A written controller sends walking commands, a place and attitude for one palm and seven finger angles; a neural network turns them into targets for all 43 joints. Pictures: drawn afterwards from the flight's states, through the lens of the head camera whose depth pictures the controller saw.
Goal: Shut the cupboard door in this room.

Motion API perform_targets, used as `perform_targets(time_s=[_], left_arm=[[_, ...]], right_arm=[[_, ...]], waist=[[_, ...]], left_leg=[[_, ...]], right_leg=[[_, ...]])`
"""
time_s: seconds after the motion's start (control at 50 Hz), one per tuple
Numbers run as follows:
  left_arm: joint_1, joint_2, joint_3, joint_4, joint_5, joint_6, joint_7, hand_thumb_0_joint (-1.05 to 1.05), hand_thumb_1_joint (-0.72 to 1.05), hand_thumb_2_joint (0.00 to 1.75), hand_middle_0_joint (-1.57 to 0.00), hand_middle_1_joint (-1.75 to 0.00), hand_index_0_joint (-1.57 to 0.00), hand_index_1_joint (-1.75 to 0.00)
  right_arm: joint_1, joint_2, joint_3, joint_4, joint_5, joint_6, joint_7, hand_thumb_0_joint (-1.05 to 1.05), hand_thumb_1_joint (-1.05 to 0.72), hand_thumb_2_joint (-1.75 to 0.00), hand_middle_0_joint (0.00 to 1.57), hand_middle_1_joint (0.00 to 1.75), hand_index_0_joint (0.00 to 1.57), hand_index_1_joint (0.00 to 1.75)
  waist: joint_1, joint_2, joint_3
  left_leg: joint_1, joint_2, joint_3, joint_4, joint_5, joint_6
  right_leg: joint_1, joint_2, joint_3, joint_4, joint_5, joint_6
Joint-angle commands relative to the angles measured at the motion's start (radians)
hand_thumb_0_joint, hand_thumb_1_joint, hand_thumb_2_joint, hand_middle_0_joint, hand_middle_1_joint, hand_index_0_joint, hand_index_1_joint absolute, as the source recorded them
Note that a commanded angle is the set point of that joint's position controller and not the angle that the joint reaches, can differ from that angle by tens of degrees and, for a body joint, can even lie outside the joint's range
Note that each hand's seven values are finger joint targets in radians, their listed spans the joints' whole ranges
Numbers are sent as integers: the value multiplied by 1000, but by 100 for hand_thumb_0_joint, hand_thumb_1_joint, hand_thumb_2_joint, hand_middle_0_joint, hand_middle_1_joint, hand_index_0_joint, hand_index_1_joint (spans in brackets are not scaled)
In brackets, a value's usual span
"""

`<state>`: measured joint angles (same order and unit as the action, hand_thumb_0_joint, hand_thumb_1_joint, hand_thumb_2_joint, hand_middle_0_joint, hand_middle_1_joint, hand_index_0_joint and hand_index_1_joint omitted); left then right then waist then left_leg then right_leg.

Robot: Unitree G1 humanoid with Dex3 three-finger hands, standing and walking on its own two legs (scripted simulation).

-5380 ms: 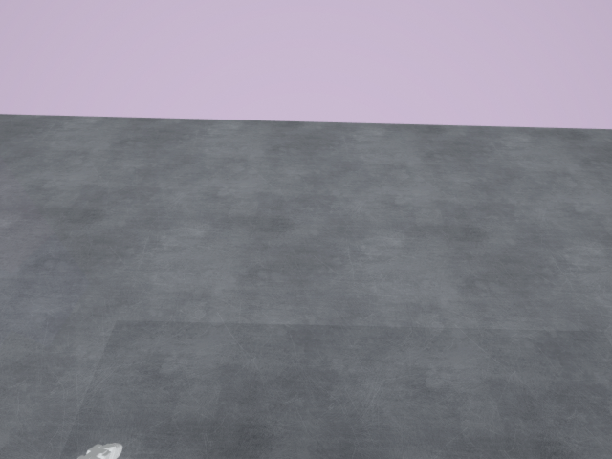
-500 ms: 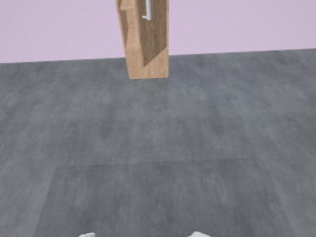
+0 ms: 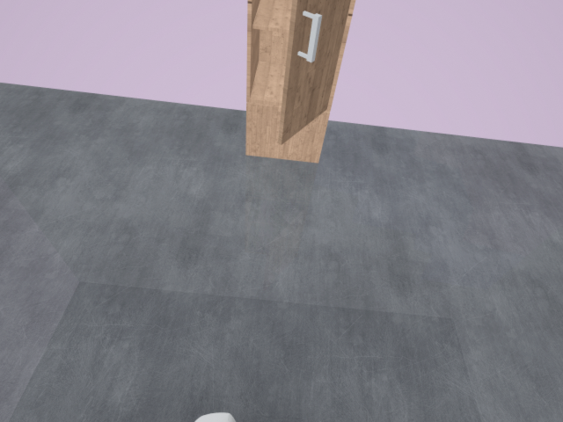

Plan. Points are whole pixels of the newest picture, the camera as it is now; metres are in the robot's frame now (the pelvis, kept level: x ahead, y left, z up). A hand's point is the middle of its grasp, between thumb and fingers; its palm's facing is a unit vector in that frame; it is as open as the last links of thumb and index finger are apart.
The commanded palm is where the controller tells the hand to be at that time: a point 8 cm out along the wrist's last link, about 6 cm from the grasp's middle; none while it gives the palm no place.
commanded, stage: stand and wait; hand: left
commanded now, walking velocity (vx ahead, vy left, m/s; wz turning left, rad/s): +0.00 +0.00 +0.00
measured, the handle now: (308, 36) +1.18 +0.05 +0.02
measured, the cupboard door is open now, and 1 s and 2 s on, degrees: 57 57 57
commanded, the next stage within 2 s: look at it before walking up in 0.76 s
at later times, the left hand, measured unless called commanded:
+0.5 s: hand out of the picture +0.05 +0.16 -0.16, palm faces +0.01 -0.98 -0.18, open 7.4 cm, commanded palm none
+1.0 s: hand out of the picture +0.04 +0.13 -0.16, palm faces +0.04 -0.99 -0.14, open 7.4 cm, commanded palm none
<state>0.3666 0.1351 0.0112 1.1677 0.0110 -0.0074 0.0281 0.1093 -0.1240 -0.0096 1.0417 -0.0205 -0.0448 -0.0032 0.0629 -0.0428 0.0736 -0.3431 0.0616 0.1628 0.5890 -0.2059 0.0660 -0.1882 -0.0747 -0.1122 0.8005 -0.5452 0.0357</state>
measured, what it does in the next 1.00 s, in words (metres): steps on the spot: right foot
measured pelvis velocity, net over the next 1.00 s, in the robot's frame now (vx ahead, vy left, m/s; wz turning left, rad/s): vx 0.07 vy -0.01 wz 0.00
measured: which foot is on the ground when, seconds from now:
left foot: down 0.00-1.00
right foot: up 0.00-0.22, down 0.24-1.00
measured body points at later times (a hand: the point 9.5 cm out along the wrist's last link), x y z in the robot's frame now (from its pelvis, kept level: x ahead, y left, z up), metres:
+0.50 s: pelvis +0.05 +0.00 +0.02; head +0.05 +0.00 +0.47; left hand +0.05 +0.22 -0.15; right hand +0.03 -0.22 -0.14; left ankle +0.08 +0.08 -0.73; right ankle +0.03 -0.13 -0.73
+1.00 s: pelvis +0.07 -0.01 +0.02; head +0.07 -0.01 +0.47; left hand +0.04 +0.18 -0.15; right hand +0.05 -0.22 -0.15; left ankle +0.08 +0.08 -0.73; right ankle +0.03 -0.13 -0.73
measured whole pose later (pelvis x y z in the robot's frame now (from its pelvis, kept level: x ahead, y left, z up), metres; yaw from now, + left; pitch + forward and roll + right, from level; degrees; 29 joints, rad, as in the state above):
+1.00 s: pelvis +0.07 -0.01 +0.02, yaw +0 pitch -1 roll +0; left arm 0.34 0.09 -0.02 1.16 0.01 -0.01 0.05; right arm 0.30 -0.10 -0.01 1.19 -0.01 -0.02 -0.03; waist 0.00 -0.01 0.02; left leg -0.16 0.03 0.17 0.40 -0.21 0.03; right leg -0.09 -0.05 -0.09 0.40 -0.29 0.02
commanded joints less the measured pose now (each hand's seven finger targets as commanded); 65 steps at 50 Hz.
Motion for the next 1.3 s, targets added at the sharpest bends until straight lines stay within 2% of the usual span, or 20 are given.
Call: perform_targets(time_s=[0.0, 0.02, 0.04, 0.08, 0.12, 0.16, 0.2, 0.24, 0.26, 0.28, 0.3, 0.32, 0.38, 0.44, 0.56, 0.6, 0.66, 0.82, 1.18, 1.28], left_arm=[[19, 44, 11, -42, 4, -9, -1, 0, 90, 90, -20, -30, -20, -30], [34, 22, 9, -39, 3, -4, -1, 0, 90, 90, -20, -30, -20, -30], [44, 18, 8, -37, 5, 2, 1, 0, 90, 90, -20, -30, -20, -30], [56, 14, 7, -38, 9, 10, 3, 0, 90, 90, -20, -30, -20, -30], [53, 20, 7, -40, 13, 12, 4, 0, 90, 90, -20, -30, -20, -30], [64, 30, 6, -38, 16, 13, 6, 0, 90, 90, -20, -30, -20, -30], [66, 61, 3, -37, 17, 4, 9, 0, 90, 90, -20, -30, -20, -30], [21, 96, -2, -49, 14, -5, 9, 0, 90, 90, -20, -30, -20, -30], [-8, 100, -1, -52, 12, -10, 7, 0, 90, 90, -20, -30, -20, -30], [-20, 96, -6, -51, 8, -14, 6, 0, 90, 90, -20, -30, -20, -30], [-27, 95, -6, -54, 6, -15, 7, 0, 90, 90, -20, -30, -20, -30], [-28, 93, -7, -55, 4, -16, 8, 0, 90, 90, -20, -30, -20, -30], [-10, 97, -8, -47, -1, -14, 13, 0, 90, 90, -20, -30, -20, -30], [3, 92, -8, -43, -4, -12, 16, 0, 90, 90, -20, -30, -20, -30], [13, 80, -9, -35, -7, -11, 20, 0, 90, 90, -20, -30, -20, -30], [20, 75, -8, -33, -7, -10, 21, 0, 90, 90, -20, -30, -20, -30], [27, 65, -7, -30, -7, -10, 23, 0, 90, 90, -20, -30, -20, -30], [49, 45, -9, -22, -3, -11, 26, 0, 90, 90, -20, -30, -20, -30], [55, 53, -8, -20, -1, -16, 26, 0, 90, 90, -20, -30, -20, -30], [55, 59, -10, -22, -1, -15, 25, 0, 90, 90, -20, -30, -20, -30]], right_arm=[[104, -151, -34, 13, 2, 10, -26, 0, -90, -90, 20, 30, 20, 30], [90, -145, -36, 13, 1, 8, -25, 0, -90, -90, 20, 30, 20, 30], [87, -139, -38, 9, 2, 9, -25, 0, -90, -90, 20, 30, 20, 30], [75, -137, -40, 9, 3, 13, -24, 0, -90, -90, 20, 30, 20, 30], [75, -133, -42, 12, 2, 15, -24, 0, -90, -90, 20, 30, 20, 30], [71, -130, -43, 16, 5, 21, -23, 0, -90, -90, 20, 30, 20, 30], [79, -111, -38, 25, 11, 25, -18, 0, -90, -90, 20, 30, 20, 30], [116, -95, -31, 36, 13, 27, -9, 0, -90, -90, 20, 30, 20, 30], [127, -92, -32, 42, 10, 31, -10, 0, -90, -90, 20, 30, 20, 30], [149, -100, -30, 50, 9, 30, -11, 0, -90, -90, 20, 30, 20, 30], [174, -101, -28, 60, 10, 27, -11, 0, -90, -90, 20, 30, 20, 30], [186, -101, -22, 70, 10, 22, -12, 0, -90, -90, 20, 30, 20, 30], [198, -101, -14, 88, 11, 16, -15, 0, -90, -90, 20, 30, 20, 30], [214, -91, -9, 100, 12, 16, -19, 0, -90, -90, 20, 30, 20, 30], [260, -75, -7, 126, 14, 18, -24, 0, -90, -90, 20, 30, 20, 30], [269, -71, -8, 130, 15, 20, -25, 0, -90, -90, 20, 30, 20, 30], [282, -61, -8, 137, 14, 19, -28, 0, -90, -90, 20, 30, 20, 30], [280, -46, -13, 136, 15, 22, -30, 0, -90, -90, 20, 30, 20, 30], [254, -68, -12, 122, 14, 19, -32, 0, -90, -90, 20, 30, 20, 30], [246, -74, -12, 119, 14, 21, -31, 0, -90, -90, 20, 30, 20, 30]], waist=[[-60, 128, -60], [-50, 126, -72], [-51, 138, -84], [-46, 151, -87], [-44, 136, -80], [-32, 111, -48], [-29, 65, -23], [-59, 51, 2], [-68, -52, 31], [-76, -86, 23], [-81, -72, 10], [-79, -28, -13], [-68, 41, -24], [-62, 49, -17], [-62, 35, -16], [-61, 37, 4], [-65, 48, -10], [-67, 26, 17], [-68, 47, 13], [-65, 34, 36]], left_leg=[[126, 266, -277, -317, 284, 89], [109, 253, -250, -336, 222, 85], [96, 239, -242, -351, 151, 81], [95, 220, -227, -375, 21, 75], [80, 213, -228, -379, -50, 69], [33, 190, -217, -367, -149, 43], [22, 125, -189, -330, -193, -15], [87, 72, -168, -315, -137, -47], [120, 60, -148, -291, -88, -53], [169, 60, -138, -278, -27, -50], [186, 68, -138, -280, 21, -47], [194, 69, -140, -290, 50, -46], [198, 72, -135, -301, 80, -45], [198, 73, -132, -301, 106, -44], [198, 72, -128, -289, 135, -44], [192, 71, -128, -284, 121, -44], [201, 71, -124, -279, 133, -42], [206, 74, -119, -269, 118, -40], [232, 79, -113, -262, 168, -41], [222, 77, -116, -269, 133, -42]], right_leg=[[-151, -47, 62, 112, 18, -8], [-124, -51, 63, 72, 46, -3], [-102, -48, 59, 35, 67, -1], [-92, -40, 49, -37, 104, -3], [-65, -35, 45, -122, 149, -4], [-12, -31, 41, -246, 236, -6], [16, -48, 73, -414, 323, -13], [-63, -84, 121, -467, 281, -36], [-118, -75, 130, -483, 255, -38], [-138, -80, 135, -494, 261, -39], [-117, -78, 122, -489, 301, -39], [-86, -75, 118, -480, 339, -38], [-36, -73, 110, -477, 386, -36], [-15, -74, 106, -483, 402, -37], [9, -73, 99, -484, 422, -40], [2, -71, 96, -489, 406, -40], [7, -68, 97, -483, 418, -42], [-24, -65, 99, -484, 412, -41], [-4, -65, 108, -489, 462, -45], [-15, -65, 107, -498, 431, -44]])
